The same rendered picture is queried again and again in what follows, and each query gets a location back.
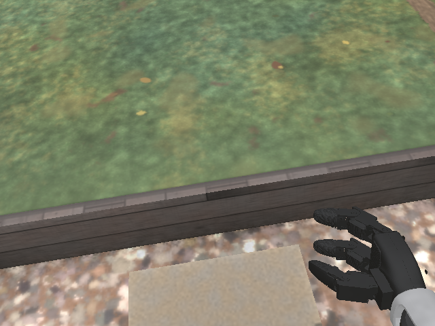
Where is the robot right hand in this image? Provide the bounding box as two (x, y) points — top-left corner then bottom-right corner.
(309, 206), (428, 310)

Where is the robot right forearm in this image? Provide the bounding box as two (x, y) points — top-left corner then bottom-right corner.
(390, 288), (435, 326)

